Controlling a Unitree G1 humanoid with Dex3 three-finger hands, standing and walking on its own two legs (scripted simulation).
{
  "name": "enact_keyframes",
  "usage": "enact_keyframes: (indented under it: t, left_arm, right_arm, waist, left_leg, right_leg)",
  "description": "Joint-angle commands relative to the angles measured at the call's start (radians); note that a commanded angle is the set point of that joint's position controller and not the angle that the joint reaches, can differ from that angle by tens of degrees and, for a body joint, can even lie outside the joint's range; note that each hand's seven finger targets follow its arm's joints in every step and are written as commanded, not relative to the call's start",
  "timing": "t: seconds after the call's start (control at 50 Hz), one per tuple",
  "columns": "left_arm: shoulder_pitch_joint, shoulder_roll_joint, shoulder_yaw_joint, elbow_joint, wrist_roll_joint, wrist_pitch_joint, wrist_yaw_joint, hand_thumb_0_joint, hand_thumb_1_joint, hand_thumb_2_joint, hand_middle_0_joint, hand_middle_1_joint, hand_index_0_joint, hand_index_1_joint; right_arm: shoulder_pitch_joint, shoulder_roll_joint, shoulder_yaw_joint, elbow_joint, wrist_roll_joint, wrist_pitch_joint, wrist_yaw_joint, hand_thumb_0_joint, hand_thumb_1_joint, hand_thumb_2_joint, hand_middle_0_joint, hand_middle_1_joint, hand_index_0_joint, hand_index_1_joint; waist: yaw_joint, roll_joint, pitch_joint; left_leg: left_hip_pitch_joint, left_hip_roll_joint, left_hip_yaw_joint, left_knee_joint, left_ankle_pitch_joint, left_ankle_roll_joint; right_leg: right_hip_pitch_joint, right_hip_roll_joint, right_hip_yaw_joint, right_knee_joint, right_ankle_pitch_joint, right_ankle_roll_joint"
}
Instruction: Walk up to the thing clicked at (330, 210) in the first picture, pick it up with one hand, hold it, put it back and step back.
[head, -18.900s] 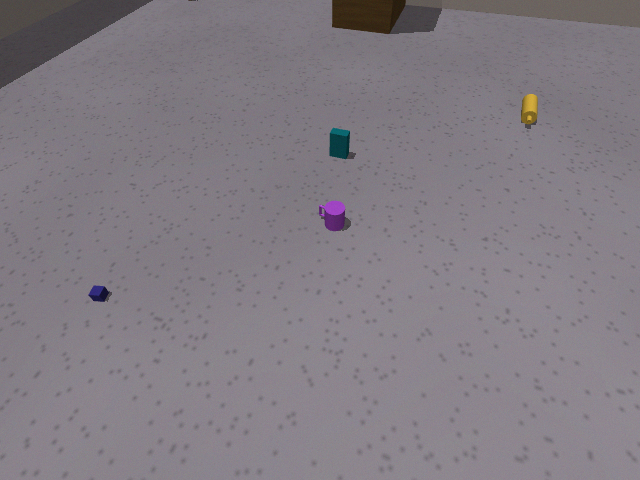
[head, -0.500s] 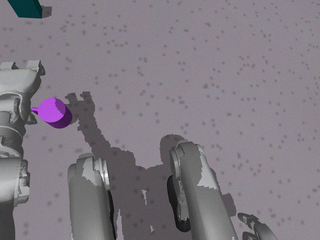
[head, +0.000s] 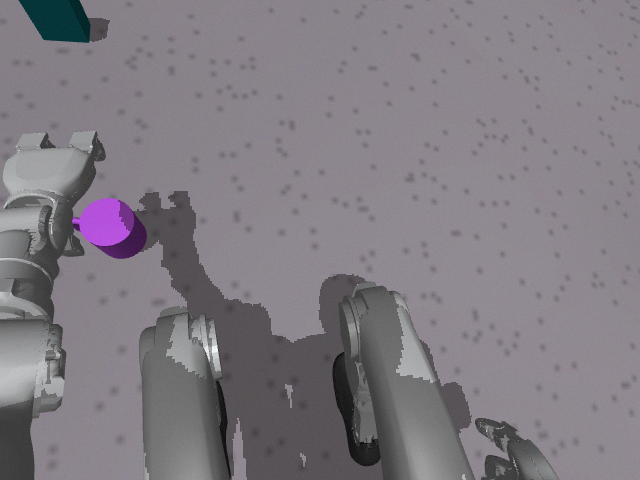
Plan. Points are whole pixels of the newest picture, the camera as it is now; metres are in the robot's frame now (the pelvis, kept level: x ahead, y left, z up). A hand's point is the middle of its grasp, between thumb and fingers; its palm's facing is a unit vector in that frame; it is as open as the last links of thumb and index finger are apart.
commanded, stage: withdraw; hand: left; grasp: from above
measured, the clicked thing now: (106, 228) +0.51 +0.30 -0.36
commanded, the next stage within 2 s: none
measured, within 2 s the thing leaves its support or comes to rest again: neither
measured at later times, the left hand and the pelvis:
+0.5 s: hand (78, 215) +0.46 +0.27 -0.14, palm faces -0.48 -0.03 -0.88, open 14.0 cm; pelvis +0.00 +0.00 +0.00, yaw +0 degrees
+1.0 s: hand (78, 211) +0.46 +0.27 -0.14, palm faces -0.48 -0.03 -0.88, open 14.0 cm; pelvis +0.00 +0.00 +0.00, yaw +0 degrees
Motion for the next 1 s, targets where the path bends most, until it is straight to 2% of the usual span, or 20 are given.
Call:
enact_keyframes:
  t: [0.0, 0.1, 0.12, 0.16, 0.24, 0.28, 0.36, 0.4, 0.42, 0.48, 0.52, 0.58, 0.64, 0.7, 0.78, 0.84, 0.92, 0.94, 0.96, 0.98]
  left_arm:
    - [-0.437, 0.34, 0.11, -0.142, 0.03, 0.011, 0.1, 0.0, -0.519, 0.964, -0.065, -0.989, -0.076, -0.974]
    - [-0.405, 0.334, 0.101, -0.219, 0.009, 0.048, 0.051, 0.0, -0.531, 0.968, -0.065, -0.982, -0.072, -0.971]
    - [-0.386, 0.281, 0.072, -0.231, -0.011, 0.058, 0.032, 0.0, -0.524, 0.965, -0.065, -0.982, -0.074, -0.969]
    - [-0.379, 0.234, 0.045, -0.266, -0.04, 0.067, -0.004, 0.0, -0.512, 0.957, -0.066, -0.982, -0.079, -0.965]
    - [-0.247, 0.131, -0.006, -0.269, -0.093, 0.08, -0.051, 0.0, -0.486, 0.941, -0.062, -0.985, -0.083, -0.959]
    - [-0.234, 0.136, -0.009, -0.28, -0.094, 0.075, -0.054, 0.0, -0.48, 0.938, -0.065, -0.989, -0.087, -0.962]
    - [-0.241, 0.191, 0.029, -0.211, -0.075, 0.041, -0.014, 0.0, -0.48, 0.935, -0.074, -0.983, -0.094, -0.958]
    - [-0.315, 0.236, 0.049, -0.227, -0.036, 0.015, 0.021, 0.0, -0.49, 0.943, -0.075, -0.991, -0.094, -0.968]
    - [-0.361, 0.29, 0.079, -0.237, -0.018, 0.005, 0.043, 0.0, -0.497, 0.947, -0.072, -0.991, -0.089, -0.97]
    - [-0.398, 0.315, 0.105, -0.223, 0.017, 0.002, 0.094, 0.0, -0.522, 0.963, -0.065, -0.993, -0.077, -0.977]
    - [-0.408, 0.351, 0.133, -0.208, 0.021, 0.015, 0.108, 0.0, -0.526, 0.967, -0.065, -0.988, -0.074, -0.975]
    - [-0.421, 0.317, 0.105, -0.202, 0.009, 0.045, 0.091, 0.0, -0.53, 0.97, -0.064, -0.981, -0.071, -0.971]
    - [-0.399, 0.232, 0.045, -0.191, -0.03, 0.074, 0.038, 0.0, -0.519, 0.964, -0.063, -0.989, -0.074, -0.974]
    - [-0.328, 0.137, -0.018, -0.159, -0.067, 0.087, -0.029, 0.0, -0.499, 0.95, -0.067, -0.984, -0.083, -0.964]
    - [-0.274, 0.132, -0.032, -0.198, -0.09, 0.079, -0.074, 0.0, -0.485, 0.937, -0.065, -0.989, -0.087, -0.962]
    - [-0.278, 0.186, 0.005, -0.211, -0.079, 0.05, -0.052, 0.0, -0.481, 0.936, -0.067, -0.987, -0.09, -0.96]
    - [-0.362, 0.281, 0.076, -0.25, -0.023, 0.005, 0.025, 0.0, -0.499, 0.947, -0.066, -0.986, -0.083, -0.965]
    - [-0.38, 0.288, 0.078, -0.25, 0.0, 0.003, 0.046, 0.0, -0.496, 0.947, -0.069, -0.983, -0.085, -0.962]
    - [-0.406, 0.331, 0.107, -0.253, 0.016, 0.002, 0.067, 0.0, -0.503, 0.949, -0.068, -0.98, -0.083, -0.961]
    - [-0.422, 0.333, 0.119, -0.259, 0.022, 0.004, 0.082, 0.0, -0.512, 0.956, -0.065, -0.983, -0.078, -0.967]
  right_arm:
    - [0.192, -0.214, -0.069, -0.013, -0.014, -0.016, -0.003, 0.0, -0.907, -0.898, 0.199, 0.299, 0.199, 0.299]
    - [0.219, -0.226, -0.096, -0.029, -0.006, 0.0, 0.001, 0.0, -0.91, -0.9, 0.199, 0.299, 0.199, 0.299]
    - [0.216, -0.22, -0.102, -0.03, -0.003, 0.007, 0.001, 0.0, -0.909, -0.899, 0.199, 0.299, 0.199, 0.299]
    - [0.232, -0.221, -0.115, -0.034, 0.003, 0.016, -0.001, 0.0, -0.906, -0.898, 0.199, 0.299, 0.199, 0.299]
    - [0.231, -0.212, -0.12, -0.03, 0.021, 0.028, -0.004, 0.0, -0.899, -0.894, 0.199, 0.299, 0.199, 0.299]
    - [0.221, -0.208, -0.113, -0.033, 0.026, 0.032, -0.005, 0.0, -0.899, -0.893, 0.199, 0.299, 0.199, 0.299]
    - [0.19, -0.198, -0.081, -0.021, 0.023, 0.028, -0.006, 0.0, -0.902, -0.894, 0.2, 0.299, 0.199, 0.299]
    - [0.186, -0.196, -0.074, -0.016, 0.014, 0.019, -0.006, 0.0, -0.906, -0.895, 0.199, 0.299, 0.199, 0.299]
    - [0.181, -0.201, -0.072, -0.015, 0.01, 0.013, -0.005, 0.0, -0.906, -0.896, 0.199, 0.299, 0.199, 0.299]
    - [0.185, -0.199, -0.072, -0.018, -0.003, -0.001, 0.001, 0.0, -0.91, -0.899, 0.199, 0.299, 0.199, 0.299]
    - [0.187, -0.209, -0.074, -0.02, -0.006, -0.007, 0.0, 0.0, -0.909, -0.899, 0.199, 0.299, 0.199, 0.299]
    - [0.194, -0.212, -0.087, -0.024, -0.008, -0.004, -0.002, 0.0, -0.909, -0.9, 0.199, 0.3, 0.199, 0.3]
    - [0.208, -0.214, -0.097, -0.019, -0.001, 0.003, -0.005, 0.0, -0.906, -0.898, 0.199, 0.299, 0.199, 0.3]
    - [0.217, -0.215, -0.104, -0.013, 0.009, 0.011, -0.006, 0.0, -0.903, -0.896, 0.199, 0.299, 0.199, 0.299]
    - [0.215, -0.215, -0.103, -0.021, 0.02, 0.023, -0.007, 0.0, -0.902, -0.894, 0.199, 0.299, 0.199, 0.299]
    - [0.202, -0.208, -0.09, -0.02, 0.022, 0.027, -0.008, 0.0, -0.901, -0.894, 0.199, 0.299, 0.199, 0.299]
    - [0.188, -0.203, -0.076, -0.017, 0.009, 0.019, -0.004, 0.0, -0.904, -0.896, 0.199, 0.299, 0.199, 0.299]
    - [0.193, -0.2, -0.073, -0.017, 0.006, 0.017, -0.001, 0.0, -0.903, -0.895, 0.199, 0.299, 0.199, 0.299]
    - [0.193, -0.208, -0.074, -0.021, 0.004, 0.013, 0.001, 0.0, -0.905, -0.896, 0.199, 0.299, 0.199, 0.299]
    - [0.194, -0.211, -0.078, -0.023, 0.002, 0.011, 0.001, 0.0, -0.906, -0.897, 0.199, 0.299, 0.199, 0.299]
  waist:
    - [-0.001, 0.315, -0.67]
    - [0.005, 0.349, -0.761]
    - [0.005, 0.33, -0.751]
    - [-0.008, 0.31, -0.753]
    - [-0.001, 0.227, -0.654]
    - [0.001, 0.201, -0.622]
    - [0.001, 0.147, -0.535]
    - [0.0, 0.173, -0.563]
    - [0.008, 0.215, -0.587]
    - [0.005, 0.266, -0.631]
    - [0.011, 0.308, -0.675]
    - [-0.007, 0.322, -0.689]
    - [-0.016, 0.29, -0.687]
    - [-0.025, 0.223, -0.609]
    - [-0.005, 0.191, -0.598]
    - [0.003, 0.168, -0.577]
    - [0.017, 0.233, -0.622]
    - [0.012, 0.267, -0.636]
    - [0.016, 0.282, -0.66]
    - [0.017, 0.312, -0.685]
  left_leg:
    - [0.566, -0.022, 0.096, -0.206, 0.108, 0.031]
    - [0.615, -0.024, 0.095, -0.231, 0.117, 0.032]
    - [0.615, -0.021, 0.094, -0.235, 0.12, 0.034]
    - [0.604, -0.019, 0.088, -0.244, 0.096, 0.037]
    - [0.55, -0.017, 0.073, -0.26, 0.095, 0.04]
    - [0.518, -0.019, 0.078, -0.25, 0.11, 0.044]
    - [0.446, -0.02, 0.082, -0.227, 0.114, 0.051]
    - [0.463, -0.02, 0.092, -0.207, 0.109, 0.05]
    - [0.475, -0.021, 0.096, -0.204, 0.099, 0.046]
    - [0.532, -0.023, 0.107, -0.205, 0.098, 0.038]
    - [0.57, -0.023, 0.095, -0.226, 0.085, 0.033]
    - [0.594, -0.023, 0.088, -0.251, 0.053, 0.032]
    - [0.572, -0.022, 0.087, -0.254, 0.047, 0.038]
    - [0.522, -0.019, 0.08, -0.264, 0.028, 0.042]
    - [0.519, -0.016, 0.076, -0.254, 0.09, 0.042]
    - [0.474, -0.019, 0.083, -0.232, 0.114, 0.045]
    - [0.507, -0.02, 0.096, -0.204, 0.145, 0.042]
    - [0.53, -0.02, 0.098, -0.207, 0.153, 0.037]
    - [0.547, -0.019, 0.092, -0.211, 0.143, 0.035]
    - [0.581, -0.019, 0.089, -0.22, 0.14, 0.031]
  right_leg:
    - [0.214, 0.023, -0.102, -0.183, 0.168, -0.095]
    - [0.266, 0.025, -0.107, -0.196, 0.179, -0.096]
    - [0.267, 0.028, -0.106, -0.204, 0.182, -0.095]
    - [0.27, 0.03, -0.108, -0.217, 0.165, -0.094]
    - [0.271, 0.03, -0.11, -0.232, 0.166, -0.092]
    - [0.281, 0.033, -0.106, -0.236, 0.181, -0.091]
    - [0.262, 0.031, -0.1, -0.224, 0.183, -0.088]
    - [0.242, 0.034, -0.095, -0.216, 0.177, -0.091]
    - [0.235, 0.029, -0.09, -0.206, 0.163, -0.093]
    - [0.245, 0.028, -0.09, -0.21, 0.157, -0.092]
    - [0.233, 0.025, -0.097, -0.198, 0.145, -0.095]
    - [0.24, 0.026, -0.101, -0.221, 0.119, -0.095]
    - [0.243, 0.033, -0.104, -0.238, 0.118, -0.096]
    - [0.25, 0.036, -0.107, -0.253, 0.107, -0.095]
    - [0.275, 0.035, -0.106, -0.242, 0.161, -0.092]
    - [0.28, 0.035, -0.101, -0.227, 0.182, -0.089]
    - [0.252, 0.031, -0.095, -0.197, 0.205, -0.092]
    - [0.252, 0.03, -0.097, -0.187, 0.213, -0.094]
    - [0.239, 0.028, -0.1, -0.179, 0.201, -0.096]
    - [0.226, 0.026, -0.103, -0.176, 0.196, -0.097]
